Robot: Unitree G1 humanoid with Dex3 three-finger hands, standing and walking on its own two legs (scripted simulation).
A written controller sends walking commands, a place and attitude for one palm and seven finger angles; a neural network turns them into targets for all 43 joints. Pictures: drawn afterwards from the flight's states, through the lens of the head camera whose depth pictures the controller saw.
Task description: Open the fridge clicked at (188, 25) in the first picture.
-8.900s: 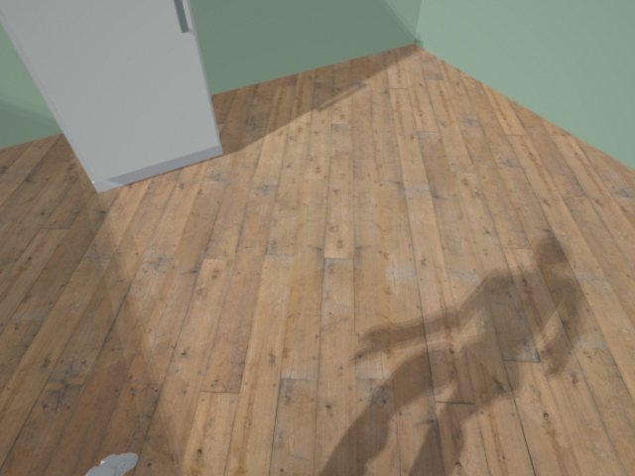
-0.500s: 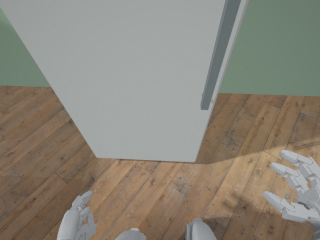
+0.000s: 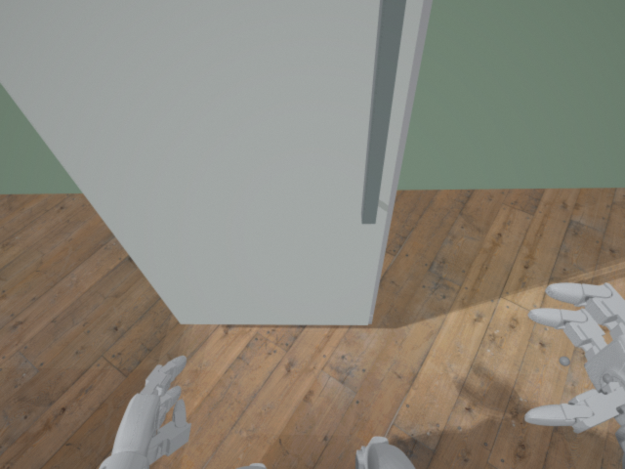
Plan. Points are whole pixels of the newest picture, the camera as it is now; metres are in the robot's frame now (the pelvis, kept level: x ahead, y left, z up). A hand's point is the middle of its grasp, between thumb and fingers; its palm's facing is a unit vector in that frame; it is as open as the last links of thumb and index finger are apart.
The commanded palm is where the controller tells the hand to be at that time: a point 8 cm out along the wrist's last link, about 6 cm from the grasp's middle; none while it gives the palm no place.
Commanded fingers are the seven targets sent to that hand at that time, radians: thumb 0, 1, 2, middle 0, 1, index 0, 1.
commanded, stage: raise the hand to about handle height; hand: right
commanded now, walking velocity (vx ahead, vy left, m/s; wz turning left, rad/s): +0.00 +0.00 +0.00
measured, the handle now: (377, 117) +0.56 -0.07 +0.15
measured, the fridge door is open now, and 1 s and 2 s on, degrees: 0 0 0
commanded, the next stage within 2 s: move the hooked fingers beside the handle in 0.82 s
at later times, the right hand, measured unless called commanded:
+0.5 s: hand (575, 336) +0.26 -0.27 +0.08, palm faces +0.00 +1.00 -0.03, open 14.0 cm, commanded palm +0.23 -0.31 +0.09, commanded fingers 0.00 0.50 -0.30 0.30 1.20 0.30 1.20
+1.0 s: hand (556, 333) +0.27 -0.25 +0.08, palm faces +0.01 +1.00 -0.02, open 14.0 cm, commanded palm +0.25 -0.29 +0.08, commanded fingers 0.00 0.50 -0.30 0.30 1.20 0.30 1.20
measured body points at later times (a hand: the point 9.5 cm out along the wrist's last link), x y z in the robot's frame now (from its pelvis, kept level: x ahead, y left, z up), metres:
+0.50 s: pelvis -0.01 +0.01 +0.01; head +0.03 -0.01 +0.46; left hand +0.15 +0.26 -0.06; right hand +0.26 -0.32 +0.09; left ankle -0.01 +0.14 -0.68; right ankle +0.07 -0.08 -0.68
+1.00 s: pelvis +0.00 +0.02 +0.01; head +0.04 +0.02 +0.46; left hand +0.16 +0.27 -0.06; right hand +0.26 -0.30 +0.08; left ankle -0.01 +0.14 -0.68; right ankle +0.07 -0.08 -0.68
